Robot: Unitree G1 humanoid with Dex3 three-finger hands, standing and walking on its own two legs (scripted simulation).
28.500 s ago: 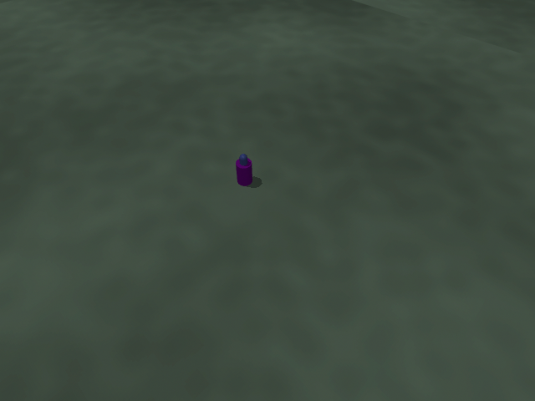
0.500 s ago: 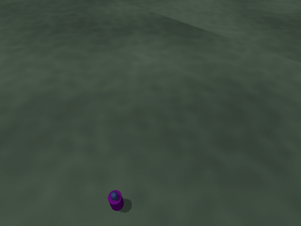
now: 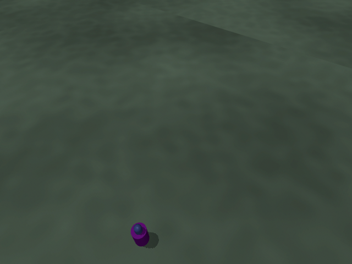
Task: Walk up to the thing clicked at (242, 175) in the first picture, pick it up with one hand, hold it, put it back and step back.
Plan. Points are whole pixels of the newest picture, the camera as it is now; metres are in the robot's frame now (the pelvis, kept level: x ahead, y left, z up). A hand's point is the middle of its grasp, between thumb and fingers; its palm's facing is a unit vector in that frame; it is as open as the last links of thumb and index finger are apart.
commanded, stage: stand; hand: left
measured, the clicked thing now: (139, 233) +0.41 +0.21 -0.69
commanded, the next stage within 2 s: step back in 1.28 s
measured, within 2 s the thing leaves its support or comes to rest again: neither
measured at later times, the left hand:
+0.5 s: hand out of the picture +0.09 +0.24 -0.15, palm faces -0.03 -0.94 -0.34, open 7.4 cm
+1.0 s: hand out of the picture +0.11 +0.24 -0.15, palm faces -0.03 -0.94 -0.35, open 7.4 cm
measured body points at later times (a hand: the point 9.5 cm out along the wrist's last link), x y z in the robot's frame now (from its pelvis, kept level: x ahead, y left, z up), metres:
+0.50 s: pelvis +0.02 -0.01 +0.00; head +0.03 -0.02 +0.45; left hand +0.10 +0.29 -0.13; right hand +0.08 -0.30 -0.14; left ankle +0.03 +0.12 -0.75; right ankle +0.03 -0.13 -0.75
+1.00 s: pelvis +0.03 -0.01 +0.00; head +0.03 -0.02 +0.45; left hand +0.11 +0.29 -0.13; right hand +0.09 -0.31 -0.14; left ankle +0.03 +0.12 -0.75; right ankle +0.03 -0.13 -0.75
